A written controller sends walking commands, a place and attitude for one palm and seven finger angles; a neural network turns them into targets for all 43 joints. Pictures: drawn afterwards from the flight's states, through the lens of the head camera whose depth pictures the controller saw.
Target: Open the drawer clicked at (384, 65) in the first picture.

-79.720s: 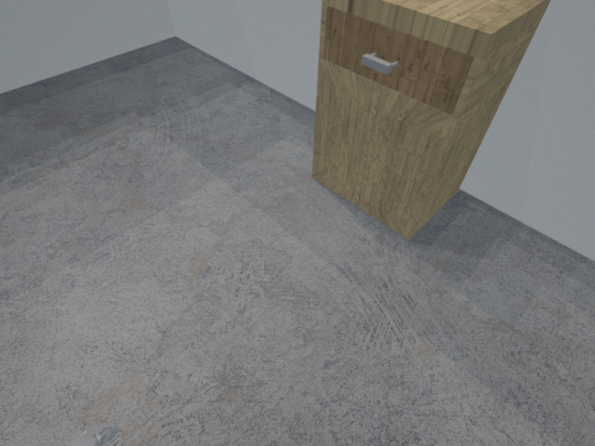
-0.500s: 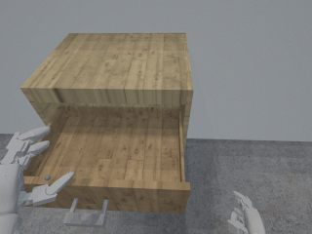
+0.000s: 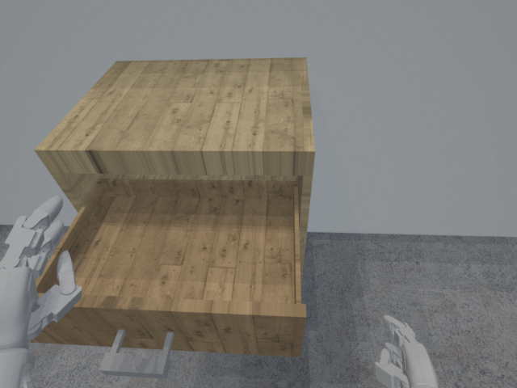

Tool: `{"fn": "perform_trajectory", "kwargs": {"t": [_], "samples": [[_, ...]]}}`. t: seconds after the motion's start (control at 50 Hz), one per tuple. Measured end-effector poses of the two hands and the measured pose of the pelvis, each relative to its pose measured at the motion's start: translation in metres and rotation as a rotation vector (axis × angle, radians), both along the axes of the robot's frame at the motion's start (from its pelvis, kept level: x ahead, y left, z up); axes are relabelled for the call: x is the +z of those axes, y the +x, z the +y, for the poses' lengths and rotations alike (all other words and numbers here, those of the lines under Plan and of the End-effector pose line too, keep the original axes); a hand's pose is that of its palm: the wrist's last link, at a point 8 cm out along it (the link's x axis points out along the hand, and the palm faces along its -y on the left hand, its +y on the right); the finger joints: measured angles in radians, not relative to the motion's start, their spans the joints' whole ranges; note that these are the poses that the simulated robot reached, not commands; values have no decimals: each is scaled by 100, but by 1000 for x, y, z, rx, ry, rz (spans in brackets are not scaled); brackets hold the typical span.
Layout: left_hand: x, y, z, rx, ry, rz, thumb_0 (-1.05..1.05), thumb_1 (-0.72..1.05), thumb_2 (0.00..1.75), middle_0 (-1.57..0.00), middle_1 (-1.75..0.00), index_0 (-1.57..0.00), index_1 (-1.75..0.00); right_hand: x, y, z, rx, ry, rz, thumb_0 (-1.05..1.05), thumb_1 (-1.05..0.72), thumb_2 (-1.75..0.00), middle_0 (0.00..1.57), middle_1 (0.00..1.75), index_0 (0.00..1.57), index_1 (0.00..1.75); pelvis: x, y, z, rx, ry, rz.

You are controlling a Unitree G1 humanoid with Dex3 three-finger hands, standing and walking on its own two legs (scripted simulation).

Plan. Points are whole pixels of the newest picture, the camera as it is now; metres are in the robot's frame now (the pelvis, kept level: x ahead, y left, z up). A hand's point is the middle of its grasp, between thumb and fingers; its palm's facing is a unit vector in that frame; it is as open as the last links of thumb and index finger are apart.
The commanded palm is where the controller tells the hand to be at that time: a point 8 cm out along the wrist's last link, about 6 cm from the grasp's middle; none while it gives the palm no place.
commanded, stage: step back with the hand held close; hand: left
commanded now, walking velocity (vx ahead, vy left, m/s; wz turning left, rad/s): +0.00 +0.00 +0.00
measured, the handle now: (140, 350) +0.18 +0.23 -0.07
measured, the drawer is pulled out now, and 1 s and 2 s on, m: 0.30 0.30 0.30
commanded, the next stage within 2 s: stop stepping back and stand still in 1.52 s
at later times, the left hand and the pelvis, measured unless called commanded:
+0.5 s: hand (48, 314) +0.15 +0.25 +0.15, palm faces +0.27 -0.81 -0.52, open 7.4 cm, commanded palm +0.09 +0.30 +0.17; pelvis -0.04 +0.02 -0.01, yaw -1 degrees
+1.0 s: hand (4, 353) +0.11 +0.27 +0.16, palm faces +0.35 -0.80 -0.49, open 7.4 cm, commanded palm +0.04 +0.30 +0.17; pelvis -0.09 +0.03 -0.02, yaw -1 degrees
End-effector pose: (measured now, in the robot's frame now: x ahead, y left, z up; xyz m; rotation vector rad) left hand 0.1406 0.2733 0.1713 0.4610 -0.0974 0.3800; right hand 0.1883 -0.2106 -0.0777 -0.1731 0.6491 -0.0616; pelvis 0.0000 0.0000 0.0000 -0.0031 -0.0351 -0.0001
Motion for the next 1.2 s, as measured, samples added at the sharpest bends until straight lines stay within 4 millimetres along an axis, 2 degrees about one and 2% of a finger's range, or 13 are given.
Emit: {"fn": "perform_trajectory", "kwargs": {"t": [0.08, 0.18, 0.26, 0.36, 0.56, 0.72, 0.82, 0.94, 1.0, 1.08, 1.14, 1.2], "samples": [[2, 0, 0, 0, 10, -2, 2, 88, 90, -21, -31, -21, -31, -1, -2, -4, -7, 1, 8, 2, -90, -90, 21, 30, 20, 30, 0, -1, -1, 1, -2, 3], [18, 4, 8, -16, 99, -48, 2, 89, 90, -21, -30, -21, -30, -3, -11, -11, -27, -6, 43, 2, -90, -90, 21, 30, 20, 30, -1, -8, 0, -4, -12, 34], [8, 6, 5, -62, 93, 11, 2, 89, 90, -20, -30, -21, -30, -4, -22, -18, -82, -13, 73, 2, -90, -90, 21, 30, 20, 30, -1, -14, 6, -17, -9, 58], [-6, 0, 6, -120, 86, 78, 2, 89, 90, -21, -30, -21, -30, -2, -39, -22, -138, -39, 100, 2, -90, -90, 20, 30, 20, 30, -3, -24, 13, -23, -5, 71], [4, -36, 25, -97, 123, -15, 2, 89, 90, -21, -30, -21, -30, 2, -65, -3, -110, -61, 79, 2, -90, -90, 20, 30, 20, 30, -8, -52, 22, -9, -9, 76], [-1, -63, 29, -62, 82, -64, 2, 89, 90, -21, -30, -21, -30, -2, -84, 13, -66, -47, 55, 2, -90, -90, 21, 30, 20, 30, -13, -72, 25, 0, -29, 76], [-3, -70, 32, -75, 64, -100, 2, 89, 90, -21, -30, -21, -30, -4, -100, 14, -63, -77, 73, 2, -90, -90, 21, 30, 20, 30, -15, -81, 30, 7, -43, 74], [4, -70, 41, -80, 128, -110, 2, 89, 90, -21, -30, -21, -30, -3, -113, 15, -82, -76, 66, 2, -90, -90, 21, 30, 20, 30, -15, -88, 31, 3, -37, 84], [4, -71, 36, -93, 144, -114, 2, 89, 90, -21, -30, -21, -30, -6, -116, 14, -70, -66, 58, 2, -90, -90, 21, 30, 20, 30, -18, -92, 26, -20, -23, 106], [1, -71, 14, -152, 109, -97, 2, 89, 90, -20, -30, -20, -30, -11, -122, 8, -52, -47, 62, 2, -90, -90, 21, 30, 20, 30, -16, -109, 18, -39, -38, 103], [2, -80, -3, -214, 102, -76, 2, 89, 90, -21, -30, -21, -30, -12, -131, 0, -65, -30, 60, 2, -90, -90, 21, 30, 20, 30, -16, -120, 11, -36, -48, 90], [5, -94, -11, -244, 115, -79, 2, 89, 90, -21, -30, -21, -30, -10, -142, -11, -105, -30, 64, 2, -90, -90, 21, 30, 20, 30, -17, -125, 8, -29, -37, 84]]}}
